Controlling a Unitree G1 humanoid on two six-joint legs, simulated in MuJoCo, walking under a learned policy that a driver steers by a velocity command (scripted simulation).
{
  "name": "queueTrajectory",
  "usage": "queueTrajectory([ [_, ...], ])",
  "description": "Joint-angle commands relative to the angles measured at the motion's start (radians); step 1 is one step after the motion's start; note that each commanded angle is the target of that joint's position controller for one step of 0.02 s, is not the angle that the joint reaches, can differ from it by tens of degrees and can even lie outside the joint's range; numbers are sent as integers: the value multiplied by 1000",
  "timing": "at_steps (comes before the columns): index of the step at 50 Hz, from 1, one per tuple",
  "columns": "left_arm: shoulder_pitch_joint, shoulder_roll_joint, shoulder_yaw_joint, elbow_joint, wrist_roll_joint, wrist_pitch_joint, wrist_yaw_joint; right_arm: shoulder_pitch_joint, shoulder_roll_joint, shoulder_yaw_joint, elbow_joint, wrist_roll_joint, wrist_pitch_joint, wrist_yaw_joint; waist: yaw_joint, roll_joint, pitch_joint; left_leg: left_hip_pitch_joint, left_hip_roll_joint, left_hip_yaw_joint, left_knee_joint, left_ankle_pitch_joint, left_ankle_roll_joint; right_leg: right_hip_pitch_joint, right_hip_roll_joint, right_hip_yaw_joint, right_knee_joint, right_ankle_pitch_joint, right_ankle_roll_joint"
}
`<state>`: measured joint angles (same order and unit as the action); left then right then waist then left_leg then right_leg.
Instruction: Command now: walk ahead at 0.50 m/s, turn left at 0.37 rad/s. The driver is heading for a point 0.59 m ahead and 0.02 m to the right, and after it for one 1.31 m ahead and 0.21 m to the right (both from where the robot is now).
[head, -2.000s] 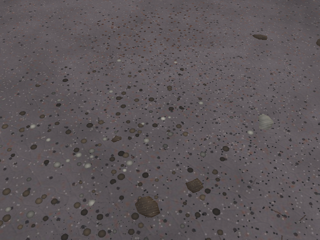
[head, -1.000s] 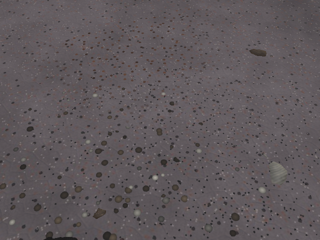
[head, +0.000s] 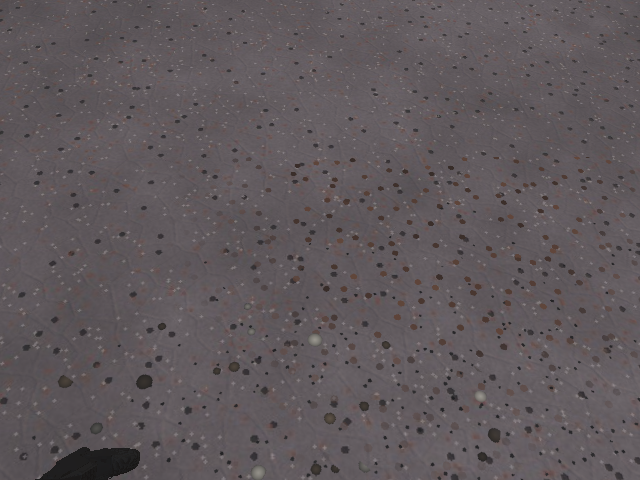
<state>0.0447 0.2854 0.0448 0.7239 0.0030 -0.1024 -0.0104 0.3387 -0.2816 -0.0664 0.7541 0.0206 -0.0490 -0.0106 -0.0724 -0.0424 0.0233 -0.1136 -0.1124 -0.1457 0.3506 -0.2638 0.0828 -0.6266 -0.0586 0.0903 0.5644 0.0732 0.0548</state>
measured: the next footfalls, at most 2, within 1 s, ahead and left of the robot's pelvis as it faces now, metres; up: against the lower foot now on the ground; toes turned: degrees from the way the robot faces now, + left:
right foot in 0.10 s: +0.25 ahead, -0.14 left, +0.00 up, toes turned +4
left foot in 0.54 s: +0.43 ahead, +0.10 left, +0.00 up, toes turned +3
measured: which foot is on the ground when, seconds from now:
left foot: down 0.00-0.14, up 0.16-0.52, down 0.54-1.00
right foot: up 0.00-0.08, down 0.10-0.56, up 0.58-0.80, down 0.82-1.00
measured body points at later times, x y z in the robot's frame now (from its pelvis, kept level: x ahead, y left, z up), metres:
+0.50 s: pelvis +0.26 -0.03 +0.00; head +0.29 -0.03 +0.45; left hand +0.27 +0.24 -0.13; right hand +0.47 -0.26 -0.10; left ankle +0.39 +0.11 -0.72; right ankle +0.21 -0.14 -0.74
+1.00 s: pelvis +0.34 -0.03 -0.01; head +0.35 -0.03 +0.44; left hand +0.39 +0.24 -0.14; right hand +0.48 -0.27 -0.14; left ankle +0.39 +0.10 -0.74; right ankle +0.33 -0.16 -0.74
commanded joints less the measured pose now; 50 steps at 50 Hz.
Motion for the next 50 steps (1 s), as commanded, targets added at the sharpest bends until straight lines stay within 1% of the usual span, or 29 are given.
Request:
queueTrajectory([
  [1, -94, 87, 19, -88, -5, -27, -16, 53, -145, -37, -27, 0, -5, -8, -10, 134, -14, -11, 263, -177, -42, 203, 126, 101, 31, -27, -67, 11, -27],
  [4, -18, 116, 33, -77, -3, -37, -18, 37, -152, -40, -22, -6, 4, -8, 41, 167, -23, 60, 285, -209, 52, 367, 102, 187, 48, -59, -113, -114, -84],
  [5, 80, 144, 49, -50, 4, -41, -12, 27, -132, -32, -27, -8, 5, -6, 89, 153, -85, 51, 235, -177, 166, 487, 79, 336, 49, -68, -136, -101, -117],
  [6, 232, 190, 62, -33, 17, -44, -6, 18, -98, -14, -47, -20, 4, -3, 158, 90, -224, -59, 180, -121, 406, 405, 46, 590, -79, 58, -93, -76, -184],
  [7, 361, 277, 90, 5, 19, -31, -7, 168, -31, 6, -47, 0, -10, 0, 131, -184, -372, -424, 24, -6, 771, 13, -41, 975, -289, 464, -126, -231, -358],
  [8, 395, 203, 74, 29, -14, -25, -18, 156, -79, 5, -41, 7, -20, 0, 151, -223, -347, -602, 30, -39, 898, -311, -49, 993, -339, 690, -260, -485, -372],
  [9, 333, 140, 55, 17, -21, -20, -16, 37, -152, -15, -56, 16, -22, 2, 166, -103, -181, -674, 86, -47, 951, -239, -42, 862, -305, 575, -282, -580, -322],
  [10, 265, 122, 45, 2, -9, -11, -13, -45, -148, -13, -77, 7, -23, 2, 148, -27, -96, -663, 132, 2, 928, -161, -40, 728, -263, 451, -300, -518, -290],
  [11, 224, 100, 35, 2, -2, -6, -14, -86, -135, -13, -90, -8, -26, 5, 126, -7, -25, -647, 165, 26, 861, -106, -44, 611, -224, 366, -332, -421, -289],
  [12, 192, 81, 26, -2, 9, -8, -13, -86, -122, -16, -88, -15, -24, 6, 97, -26, 0, -589, 193, 33, 806, -68, -51, 533, -191, 294, -347, -256, -276],
  [14, 174, 79, 22, 7, 10, -13, -14, -41, -81, -10, -72, -18, -16, 4, 62, -50, -23, -495, 194, 67, 735, -70, -78, 468, -156, 168, -340, 141, -277],
  [16, 176, 107, 28, 26, 7, -14, -8, -55, -47, 1, -81, -26, -13, -1, 53, -45, -45, -464, 187, 94, 613, -25, -105, 452, -145, 68, -326, 421, -286],
  [19, 187, 134, 35, 48, -3, 7, 5, -118, -22, 14, -85, -26, -14, 4, 76, -51, -86, -364, 164, 128, 399, 179, -111, 441, -99, -34, -319, 465, -255],
  [23, 241, 140, 32, 89, -13, 31, 12, -213, -45, 7, -105, -23, -13, 15, 111, -51, -88, -314, 136, 115, 241, 283, -94, 507, -119, -20, -281, 343, -236],
  [25, 229, 144, 33, 99, -18, 41, 14, -219, -64, -1, -110, -29, -17, 20, 96, -51, -82, -285, 130, 110, 179, 256, -68, 530, -135, 7, -226, 294, -221],
  [27, 232, 122, 25, 109, -20, 45, 15, -149, -92, -15, -81, -41, -22, 16, 58, -13, -105, -132, 126, 114, 47, 420, -29, 513, -82, 0, -114, 213, -170],
  [28, 259, 93, 14, 103, 4, 37, 15, -103, -154, -28, -82, -52, -22, 6, 58, 62, -177, 31, 240, 15, 95, 805, 17, 440, -27, -36, 2, 70, -121],
  [29, 396, 17, -11, 124, 17, 29, 11, -91, -154, -22, -83, -66, -10, -1, 109, 217, -290, 263, 417, -152, 168, 1045, 168, 267, 41, -66, 168, -321, -58],
  [30, 369, 40, -13, 132, 9, 41, 11, -63, -67, -2, -72, -51, 5, 1, 58, 253, -338, 252, 471, -242, 126, 970, 236, 224, 50, -36, 288, -704, -21],
  [31, 314, 83, -1, 118, -6, 59, 12, -79, -40, 11, -58, -37, 11, 9, 55, 218, -282, 189, 445, -247, 82, 749, 218, 178, 32, -16, 336, -788, -7],
  [33, 253, 97, 10, 114, -5, 102, 30, -177, -73, 6, -61, -35, 19, 14, 74, 152, -165, 17, 401, -210, -2, 413, 161, 163, 4, -20, 343, -702, 12],
  [35, 271, 81, 12, 128, 0, 129, 44, -275, -94, -1, -67, -45, 25, 9, 117, 188, -114, -164, 343, -133, -60, 255, 121, 281, -4, -35, 253, -590, 23],
  [37, 303, 48, 6, 157, 4, 129, 45, -299, -77, 1, -56, -48, 30, 5, 131, 193, -122, -233, 292, -51, -62, 189, 100, 397, 13, -71, 139, -440, 16],
  [39, 309, 33, 4, 175, 12, 124, 39, -294, -57, 6, -35, -36, 34, 1, 138, 175, -126, -259, 258, -10, -45, 31, 70, 490, 31, -100, -6, -278, -4],
  [41, 257, 68, 6, 151, 32, 123, 38, -239, -30, 16, 3, -35, 33, 3, 110, 121, -68, -291, 208, 10, -31, -196, -15, 491, -23, -41, -115, -241, -45],
  [42, 228, 129, 19, 146, 19, 123, 44, -218, -41, 10, 5, -38, 33, 4, 68, 36, -15, -267, 164, 45, -16, -199, -47, 395, -42, -29, -125, -372, -74],
  [44, 193, 84, 12, 158, 15, 106, 43, -242, -45, 7, 16, -37, 32, -6, 70, -32, 21, -130, 136, 86, 64, -57, -66, 239, -25, -18, -190, -531, -78],
  [46, 180, 63, 6, 167, 15, 86, 41, -226, -40, 5, 38, -33, 34, -13, 65, -49, 6, -92, 139, 89, 96, 56, -52, 254, -21, -24, -195, -443, -57],
  [50, 218, 66, 5, 198, 5, 72, 39, -207, -36, 2, 82, -29, 34, -12, 78, 0, -36, -64, 143, 95, 120, 220, -45, 328, -9, -40, -156, -299, -53],
])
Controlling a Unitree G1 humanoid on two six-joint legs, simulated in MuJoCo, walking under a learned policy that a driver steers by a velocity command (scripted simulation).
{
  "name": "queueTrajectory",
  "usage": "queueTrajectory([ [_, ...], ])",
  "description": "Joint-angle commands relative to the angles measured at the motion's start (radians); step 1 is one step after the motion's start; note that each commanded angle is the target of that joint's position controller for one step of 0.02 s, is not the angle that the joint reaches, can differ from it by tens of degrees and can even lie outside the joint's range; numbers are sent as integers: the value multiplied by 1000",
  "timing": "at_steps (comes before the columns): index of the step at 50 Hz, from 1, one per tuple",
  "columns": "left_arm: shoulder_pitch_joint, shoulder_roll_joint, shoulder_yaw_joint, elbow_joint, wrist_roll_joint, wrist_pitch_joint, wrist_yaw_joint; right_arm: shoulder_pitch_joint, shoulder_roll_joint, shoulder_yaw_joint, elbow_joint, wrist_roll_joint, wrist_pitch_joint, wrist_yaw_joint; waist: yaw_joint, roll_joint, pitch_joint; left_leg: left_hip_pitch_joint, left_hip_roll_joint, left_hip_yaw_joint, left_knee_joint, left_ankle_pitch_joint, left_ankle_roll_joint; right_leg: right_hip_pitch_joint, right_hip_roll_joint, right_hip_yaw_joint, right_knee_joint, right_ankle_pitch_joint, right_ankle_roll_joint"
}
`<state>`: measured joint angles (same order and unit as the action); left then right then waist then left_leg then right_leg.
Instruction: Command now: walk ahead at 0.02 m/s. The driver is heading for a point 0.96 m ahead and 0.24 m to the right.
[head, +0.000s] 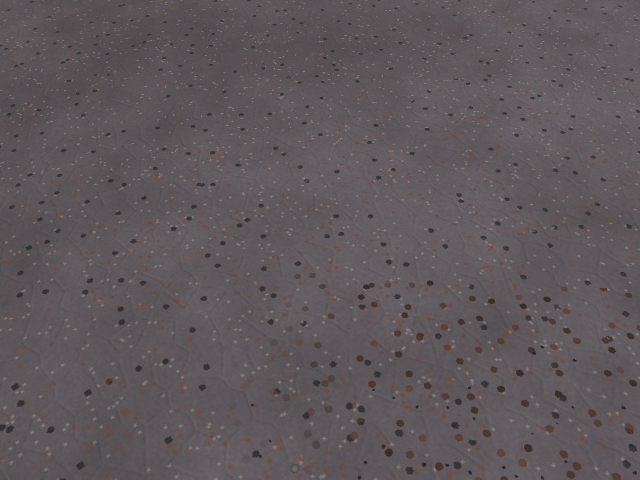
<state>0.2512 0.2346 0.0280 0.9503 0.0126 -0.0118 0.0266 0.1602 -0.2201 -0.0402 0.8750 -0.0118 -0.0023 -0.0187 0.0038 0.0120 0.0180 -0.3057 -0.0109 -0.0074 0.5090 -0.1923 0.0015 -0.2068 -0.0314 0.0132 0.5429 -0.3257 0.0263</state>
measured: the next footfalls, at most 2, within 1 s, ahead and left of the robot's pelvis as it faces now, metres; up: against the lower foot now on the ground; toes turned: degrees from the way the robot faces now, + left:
right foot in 0.84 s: +0.44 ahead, -0.14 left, +0.00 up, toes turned -13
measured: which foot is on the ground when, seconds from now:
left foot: down 0.00-0.82, up 0.84-1.00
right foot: down 0.00-0.36, up 0.38-0.82, down 0.84-1.00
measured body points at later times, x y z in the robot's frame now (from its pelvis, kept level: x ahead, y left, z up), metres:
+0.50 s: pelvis +0.11 +0.02 +0.01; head +0.12 +0.04 +0.46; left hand +0.18 +0.29 -0.13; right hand +0.11 -0.24 -0.13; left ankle +0.06 +0.11 -0.73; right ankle +0.06 -0.12 -0.65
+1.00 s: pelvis +0.36 -0.07 +0.00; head +0.39 -0.08 +0.45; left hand +0.53 +0.17 -0.12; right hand +0.39 -0.35 -0.12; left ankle +0.35 +0.10 -0.64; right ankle +0.40 -0.13 -0.73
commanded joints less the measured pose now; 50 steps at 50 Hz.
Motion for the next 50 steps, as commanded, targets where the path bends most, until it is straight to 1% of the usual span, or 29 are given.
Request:
queueTrajectory([
  [1, 16, 116, 21, -23, -5, -17, 3, -28, -98, -25, -28, 5, -12, -4, 4, -47, -35, 133, 42, -43, -35, 171, 35, -81, -33, 34, -129, 123, -27],
  [6, 25, 109, 17, 2, -8, -9, 5, -20, -104, -29, 25, 10, -3, -8, 7, -18, -35, 148, 42, -39, -28, 225, 28, -50, -24, 23, -121, 196, -32],
  [7, 47, 103, 16, 16, -10, -7, 6, -2, -95, -27, 45, 11, 0, -9, 9, -22, -54, 156, 27, -20, -23, 135, 27, -38, -19, 18, -136, 107, -38],
  [9, 51, 135, 28, 22, -21, 0, 7, -3, -101, -31, 63, 20, 5, -11, 12, -71, 3, 83, -26, 34, 37, -178, 28, -67, -38, 67, -182, -184, -89],
  [10, 60, 153, 34, 20, -25, -2, 8, -19, -102, -32, 60, 22, -1, -10, 21, -106, 51, 0, -40, 51, 79, -269, 29, -66, -84, 137, -227, -319, -127],
  [12, 93, 200, 50, 25, -37, -19, 10, -72, -91, -30, 39, 34, -32, 0, 40, -178, 141, -163, -23, 66, 195, -234, 41, -14, -239, 345, -334, -440, -217],
  [14, 84, 192, 54, 27, -39, -42, 10, -85, -83, -28, 35, 39, -66, 14, 27, -183, 179, -202, 28, 29, 199, -217, 69, 8, -295, 393, -332, -296, -246],
  [16, 19, 170, 52, 12, -44, -46, 1, 25, -86, -37, 84, 47, -84, 26, -42, -164, 135, 7, 13, 54, 17, -164, 88, -46, -227, 266, -259, -148, -192],
  [17, -22, 159, 50, -4, -44, -46, -2, 132, -114, -52, 132, 44, -85, 26, -85, -130, 92, 192, -1, 38, -28, -91, 89, -133, -162, 181, -175, -46, -153],
  [18, -68, 113, 36, -35, -41, -54, -4, 246, -191, -77, 163, 39, -87, 22, -126, 43, 51, 336, 123, -196, -146, -163, 147, -262, -40, 27, 95, 86, -84],
  [19, -70, 74, 28, -71, -34, -70, 1, 363, -287, -99, 187, 40, -90, 31, -153, 295, -19, 499, 326, -594, -297, -188, 283, -449, 77, -49, 419, -96, -25],
  [20, -82, 110, 39, -77, -47, -84, -2, 321, -203, -67, 178, 22, -102, 34, -120, 205, -8, 501, 384, -680, -313, -161, 312, -559, 48, 62, 611, -234, -38],
  [21, -65, 116, 42, -69, -64, -95, -12, 256, -148, -48, 159, 19, -112, 35, -82, 134, 33, 475, 362, -570, -291, -107, 281, -600, -1, 91, 678, -170, -68],
  [23, -64, 111, 47, -50, -63, -97, -22, 192, -119, -35, 138, 19, -116, 35, -53, 54, 54, 436, 306, -361, -310, 1, 211, -609, -65, 84, 624, -4, -99],
  [25, -68, 93, 53, -45, -54, -82, -34, 206, -88, -20, 148, 10, -107, 29, -44, 77, 42, 397, 252, -201, -330, 148, 164, -544, -84, 65, 547, 83, -93],
  [30, -198, 38, 34, -107, -44, -58, -45, 207, -149, -26, 149, -4, -101, 2, -53, 44, 88, 294, 235, -27, -401, 231, 163, -526, -57, 35, 292, 255, -50],
  [33, -291, 35, 22, -152, -39, -56, -58, 225, -163, -28, 152, 4, -103, -6, -74, 52, 112, 251, 234, 61, -434, 237, 153, -450, -45, -32, 154, 361, -57],
  [36, -344, 42, 19, -192, -40, -54, -77, 258, -163, -30, 165, 16, -94, -5, -71, 41, 132, 329, 264, 113, -399, 323, 139, -447, -36, -52, 88, 347, -94],
  [39, -299, 88, 41, -213, -39, -53, -95, 226, -204, -43, 144, 17, -75, -10, -7, 82, 57, 417, 285, 170, -215, 806, 109, -326, 34, -120, 86, 232, -150],
  [40, -203, 121, 60, -195, -41, -49, -98, 212, -214, -46, 132, 13, -64, -15, 49, 102, -8, 415, 281, 187, -70, 954, 96, -208, 73, -143, 97, 193, -171],
  [41, -47, 169, 90, -156, -44, -44, -93, 194, -218, -46, 117, 12, -55, -19, 130, 92, -94, 343, 254, 200, 135, 974, 73, 6, 109, -142, 60, 211, -204],
  [42, 109, 241, 123, -126, -44, -33, -74, 197, -210, -38, 93, 4, -59, -20, 191, 6, -175, 104, 210, 200, 432, 714, 36, 295, 17, 49, 21, 149, -253],
  [43, 122, 315, 129, -130, -46, -34, -65, 302, -44, 11, 50, -11, -89, 6, 70, -258, -298, -319, -11, 122, 826, -275, -21, 609, -267, 653, -107, -97, -450],
  [44, 146, 241, 106, -135, -36, -42, -62, 184, -122, -4, 29, 27, -138, 23, 130, -166, -356, -425, -24, -96, 945, -355, 9, 625, -298, 847, -271, -184, -446],
  [45, 94, 201, 94, -136, -25, -56, -59, 88, -180, -22, -14, 63, -162, 27, 123, -148, -204, -509, 31, -101, 926, -264, 38, 519, -270, 702, -295, -106, -389],
  [46, 12, 174, 85, -156, -26, -68, -61, 61, -182, -22, -22, 56, -173, 19, 76, -37, -125, -465, 79, -98, 839, -171, 50, 354, -227, 573, -304, 16, -358],
  [47, -57, 149, 77, -176, -20, -75, -64, 63, -181, -31, -13, 35, -170, 9, 29, 12, -77, -393, 108, -94, 754, -131, 43, 207, -187, 476, -316, 132, -337],
  [48, -95, 135, 70, -191, -9, -79, -63, 92, -183, -38, -12, 25, -154, 6, -12, -4, -68, -314, 133, -106, 706, -110, 36, 111, -156, 415, -332, 202, -326],
  [50, -97, 140, 68, -197, -19, -79, -56, 101, -163, -43, -27, 11, -125, 3, -40, -20, -43, -267, 145, -92, 608, -103, 5, 5, -130, 354, -359, 250, -326],
])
